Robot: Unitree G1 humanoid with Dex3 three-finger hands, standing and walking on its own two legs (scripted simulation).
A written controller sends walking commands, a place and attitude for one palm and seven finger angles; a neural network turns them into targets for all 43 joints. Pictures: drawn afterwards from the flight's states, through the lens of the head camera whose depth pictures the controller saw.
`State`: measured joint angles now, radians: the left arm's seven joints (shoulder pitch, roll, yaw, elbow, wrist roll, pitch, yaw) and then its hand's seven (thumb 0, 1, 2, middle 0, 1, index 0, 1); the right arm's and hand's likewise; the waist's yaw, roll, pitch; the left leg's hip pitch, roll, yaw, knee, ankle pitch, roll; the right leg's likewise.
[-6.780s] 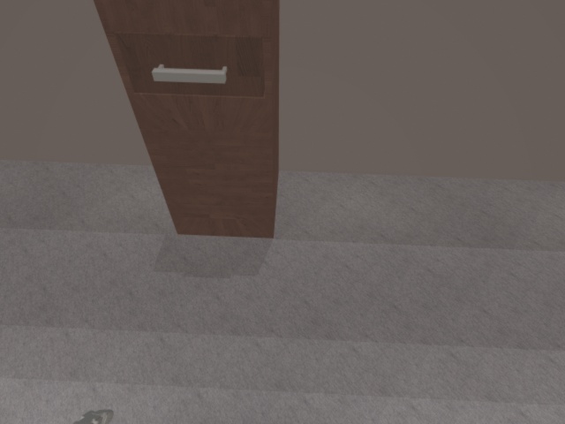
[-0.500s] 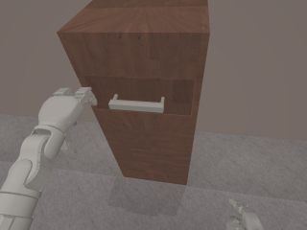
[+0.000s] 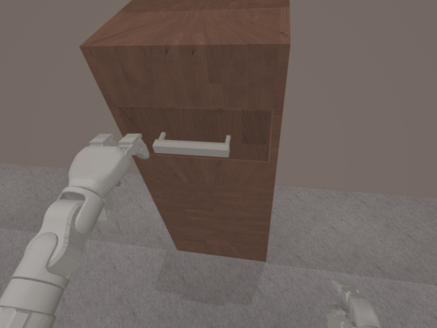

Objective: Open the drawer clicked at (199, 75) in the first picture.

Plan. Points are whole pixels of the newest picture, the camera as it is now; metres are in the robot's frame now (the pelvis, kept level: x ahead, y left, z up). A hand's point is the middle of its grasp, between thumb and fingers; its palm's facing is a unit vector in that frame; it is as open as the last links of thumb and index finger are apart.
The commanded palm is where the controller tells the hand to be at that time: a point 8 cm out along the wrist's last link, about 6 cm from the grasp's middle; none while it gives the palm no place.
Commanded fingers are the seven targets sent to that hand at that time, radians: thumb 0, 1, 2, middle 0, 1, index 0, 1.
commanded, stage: move the hooked fingers above the handle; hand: left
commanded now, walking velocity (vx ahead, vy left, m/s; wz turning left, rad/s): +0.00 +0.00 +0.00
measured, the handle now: (193, 142) +0.53 +0.15 +0.01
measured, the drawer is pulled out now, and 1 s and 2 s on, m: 0.00 0.00 0.00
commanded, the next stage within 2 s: none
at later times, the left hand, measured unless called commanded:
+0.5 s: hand (149, 164) +0.38 +0.19 +0.10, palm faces +0.03 -0.06 -1.00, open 13.8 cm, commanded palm +0.36 +0.20 +0.16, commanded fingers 0.00 -0.50 0.30 -0.30 -1.20 -0.30 -1.20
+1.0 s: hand (173, 148) +0.45 +0.17 +0.08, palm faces -0.01 -0.03 -1.00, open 13.8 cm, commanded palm +0.43 +0.18 +0.14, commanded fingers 0.00 -0.50 0.30 -0.30 -1.20 -0.30 -1.20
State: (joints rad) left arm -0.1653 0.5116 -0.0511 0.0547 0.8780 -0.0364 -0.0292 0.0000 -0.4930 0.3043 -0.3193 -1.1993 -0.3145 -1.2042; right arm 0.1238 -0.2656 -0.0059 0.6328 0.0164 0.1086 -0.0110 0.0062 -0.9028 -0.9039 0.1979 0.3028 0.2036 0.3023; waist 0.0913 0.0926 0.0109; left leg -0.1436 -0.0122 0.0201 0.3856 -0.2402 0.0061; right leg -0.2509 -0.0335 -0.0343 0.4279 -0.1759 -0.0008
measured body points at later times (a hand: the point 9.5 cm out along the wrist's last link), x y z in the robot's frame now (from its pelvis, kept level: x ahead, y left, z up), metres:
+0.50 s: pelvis +0.01 +0.00 +0.00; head +0.03 -0.04 +0.45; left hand +0.37 +0.20 +0.15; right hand +0.16 -0.25 -0.13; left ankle -0.02 +0.12 -0.74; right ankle +0.03 -0.12 -0.74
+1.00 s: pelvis +0.03 +0.00 -0.01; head +0.07 -0.03 +0.44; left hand +0.44 +0.17 +0.13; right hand +0.15 -0.25 -0.14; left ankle -0.02 +0.12 -0.74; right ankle +0.03 -0.12 -0.74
